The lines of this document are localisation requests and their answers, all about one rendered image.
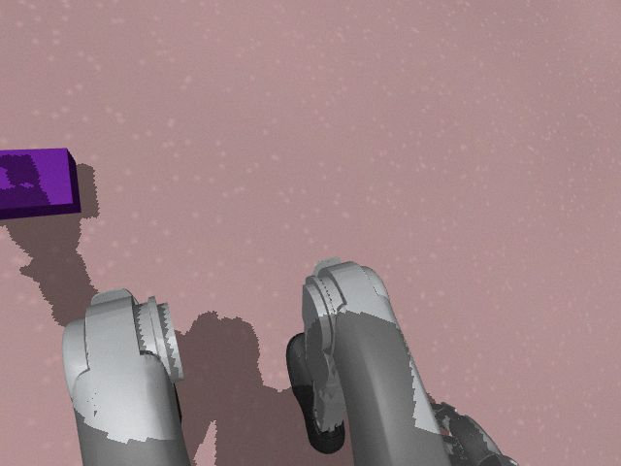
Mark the carton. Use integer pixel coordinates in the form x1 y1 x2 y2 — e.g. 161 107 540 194
0 148 82 219

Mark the right robot foot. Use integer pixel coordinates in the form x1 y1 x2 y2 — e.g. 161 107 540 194
286 332 345 454

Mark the right robot hand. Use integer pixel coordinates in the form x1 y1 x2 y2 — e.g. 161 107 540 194
431 402 502 466

